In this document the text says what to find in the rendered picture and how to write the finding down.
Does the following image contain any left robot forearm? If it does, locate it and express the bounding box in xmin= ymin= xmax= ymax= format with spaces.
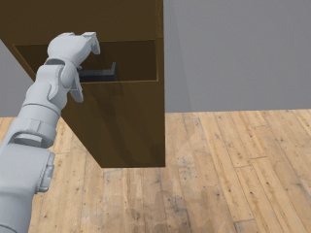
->
xmin=0 ymin=55 xmax=77 ymax=156

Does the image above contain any left robot upper arm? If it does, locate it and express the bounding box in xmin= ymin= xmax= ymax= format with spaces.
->
xmin=0 ymin=143 xmax=55 ymax=233

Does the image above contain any cabinet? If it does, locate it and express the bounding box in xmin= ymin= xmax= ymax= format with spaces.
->
xmin=0 ymin=0 xmax=166 ymax=169

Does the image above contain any left robot hand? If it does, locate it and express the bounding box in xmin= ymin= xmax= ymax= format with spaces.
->
xmin=47 ymin=32 xmax=100 ymax=103

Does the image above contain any drawer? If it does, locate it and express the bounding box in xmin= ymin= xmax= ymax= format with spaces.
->
xmin=15 ymin=38 xmax=157 ymax=83

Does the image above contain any handle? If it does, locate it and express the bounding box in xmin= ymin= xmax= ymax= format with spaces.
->
xmin=77 ymin=62 xmax=117 ymax=83

